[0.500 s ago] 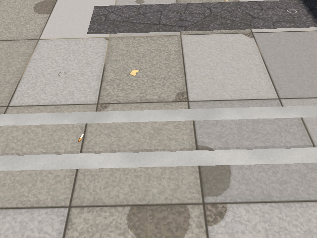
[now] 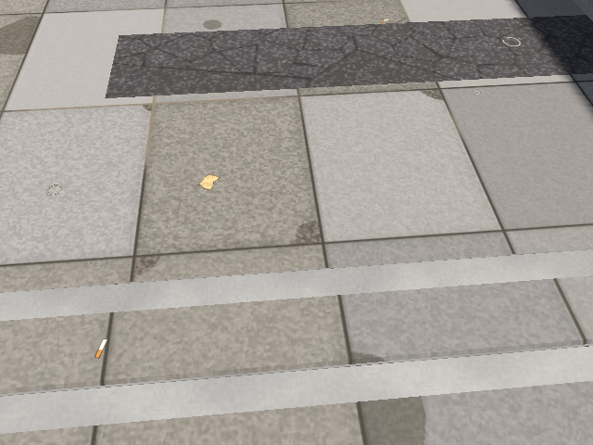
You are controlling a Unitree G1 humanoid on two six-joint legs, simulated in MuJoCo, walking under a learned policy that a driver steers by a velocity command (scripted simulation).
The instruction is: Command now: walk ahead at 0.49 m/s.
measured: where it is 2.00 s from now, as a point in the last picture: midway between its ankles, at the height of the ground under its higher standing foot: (309, 414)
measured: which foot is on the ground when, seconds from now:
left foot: down 0.00-0.32, up 0.34-0.80, down 0.82-1.00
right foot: up 0.00-0.28, down 0.30-0.86, up 0.88-1.00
